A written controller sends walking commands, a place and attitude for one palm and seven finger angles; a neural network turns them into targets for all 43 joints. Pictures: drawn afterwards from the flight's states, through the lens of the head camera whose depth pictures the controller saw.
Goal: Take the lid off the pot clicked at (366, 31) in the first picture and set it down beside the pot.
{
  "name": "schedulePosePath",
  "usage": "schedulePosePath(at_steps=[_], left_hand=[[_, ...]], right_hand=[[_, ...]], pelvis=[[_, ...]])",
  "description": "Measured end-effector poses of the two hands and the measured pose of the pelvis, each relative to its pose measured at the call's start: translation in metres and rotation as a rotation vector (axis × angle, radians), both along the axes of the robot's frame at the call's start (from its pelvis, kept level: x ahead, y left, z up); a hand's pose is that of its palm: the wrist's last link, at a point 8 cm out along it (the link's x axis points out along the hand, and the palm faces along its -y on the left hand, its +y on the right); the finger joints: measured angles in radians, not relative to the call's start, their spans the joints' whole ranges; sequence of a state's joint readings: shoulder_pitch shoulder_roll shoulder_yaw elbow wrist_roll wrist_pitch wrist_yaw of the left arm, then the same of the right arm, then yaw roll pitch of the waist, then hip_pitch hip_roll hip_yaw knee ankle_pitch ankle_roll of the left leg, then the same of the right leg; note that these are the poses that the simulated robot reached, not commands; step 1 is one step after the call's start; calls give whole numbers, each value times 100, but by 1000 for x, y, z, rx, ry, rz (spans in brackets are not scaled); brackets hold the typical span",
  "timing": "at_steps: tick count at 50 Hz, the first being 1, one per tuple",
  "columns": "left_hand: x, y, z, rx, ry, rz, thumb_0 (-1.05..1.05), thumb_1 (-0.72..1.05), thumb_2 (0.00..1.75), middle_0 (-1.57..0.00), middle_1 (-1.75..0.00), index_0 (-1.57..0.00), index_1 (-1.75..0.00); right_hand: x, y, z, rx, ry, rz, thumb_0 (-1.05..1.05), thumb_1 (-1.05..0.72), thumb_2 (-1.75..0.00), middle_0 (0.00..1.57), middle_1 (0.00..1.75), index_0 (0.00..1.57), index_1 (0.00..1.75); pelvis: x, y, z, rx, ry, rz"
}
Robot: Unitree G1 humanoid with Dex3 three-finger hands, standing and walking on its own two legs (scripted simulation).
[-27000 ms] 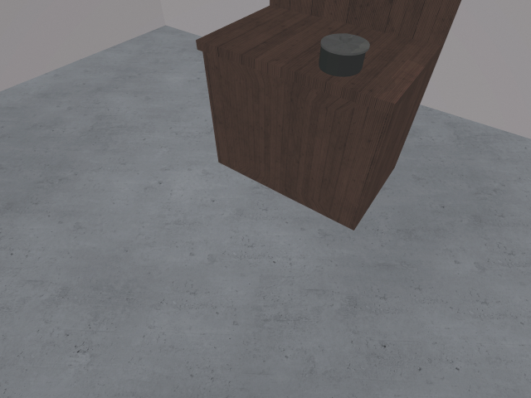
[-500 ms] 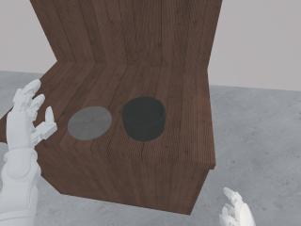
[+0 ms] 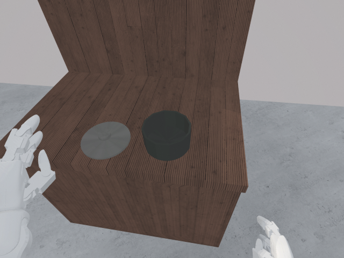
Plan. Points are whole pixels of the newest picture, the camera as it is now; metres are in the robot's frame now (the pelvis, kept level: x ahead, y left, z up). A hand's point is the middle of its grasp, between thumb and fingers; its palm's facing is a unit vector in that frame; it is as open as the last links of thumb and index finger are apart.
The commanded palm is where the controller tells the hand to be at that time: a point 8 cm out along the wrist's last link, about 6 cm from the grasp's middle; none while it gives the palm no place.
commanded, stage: draw the hand back to the body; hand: left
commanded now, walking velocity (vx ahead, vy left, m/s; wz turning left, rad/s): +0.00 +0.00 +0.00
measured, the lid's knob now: (104, 134) +0.49 +0.29 -0.04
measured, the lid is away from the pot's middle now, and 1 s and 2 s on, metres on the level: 0.22 0.22 0.22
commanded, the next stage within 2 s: step back with the hand held close in 0.32 s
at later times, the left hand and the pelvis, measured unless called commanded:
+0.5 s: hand (36, 183) +0.19 +0.26 +0.17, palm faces +0.42 -0.81 -0.40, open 7.4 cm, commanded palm +0.14 +0.29 +0.17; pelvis +0.01 +0.01 +0.00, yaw +0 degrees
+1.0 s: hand (24, 209) +0.15 +0.26 +0.16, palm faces +0.36 -0.82 -0.45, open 7.4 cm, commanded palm +0.09 +0.30 +0.17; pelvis -0.04 +0.02 -0.02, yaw +0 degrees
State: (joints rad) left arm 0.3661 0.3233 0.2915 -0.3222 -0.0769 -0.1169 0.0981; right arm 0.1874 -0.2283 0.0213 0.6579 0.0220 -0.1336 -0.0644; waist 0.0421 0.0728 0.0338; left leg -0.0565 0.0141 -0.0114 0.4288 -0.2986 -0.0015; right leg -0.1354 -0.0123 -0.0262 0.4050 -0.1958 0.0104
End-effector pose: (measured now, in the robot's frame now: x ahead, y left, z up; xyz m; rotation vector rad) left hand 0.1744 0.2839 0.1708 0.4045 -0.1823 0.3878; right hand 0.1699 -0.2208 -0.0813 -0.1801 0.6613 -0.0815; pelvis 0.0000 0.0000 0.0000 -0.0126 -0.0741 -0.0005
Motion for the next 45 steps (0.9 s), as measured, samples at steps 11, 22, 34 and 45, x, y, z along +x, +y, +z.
schedulePosePath(at_steps=[11,22,34,45], left_hand=[[-29,-2,1,34,29,7,2,89,90,-21,-31,-21,-31],[-29,3,0,29,32,26,2,89,90,-21,-31,-21,-31],[-13,13,-2,115,26,-102,2,89,90,-21,-31,-21,-31],[-48,19,3,186,6,-127,2,89,90,-22,-31,-22,-31]], right_hand=[[15,11,8,2,-54,19,2,-90,-90,20,30,20,30],[23,24,9,9,-62,45,2,-90,-90,20,30,20,30],[-6,7,11,-60,52,-43,1,-90,-90,20,30,20,30],[-41,11,6,-58,49,-77,1,-91,-90,20,30,20,30]], pelvis=[[4,5,-1,-5,-1,1],[6,8,-2,-5,0,4],[-9,20,-3,-2,69,-17],[-31,24,-13,15,65,-17]])
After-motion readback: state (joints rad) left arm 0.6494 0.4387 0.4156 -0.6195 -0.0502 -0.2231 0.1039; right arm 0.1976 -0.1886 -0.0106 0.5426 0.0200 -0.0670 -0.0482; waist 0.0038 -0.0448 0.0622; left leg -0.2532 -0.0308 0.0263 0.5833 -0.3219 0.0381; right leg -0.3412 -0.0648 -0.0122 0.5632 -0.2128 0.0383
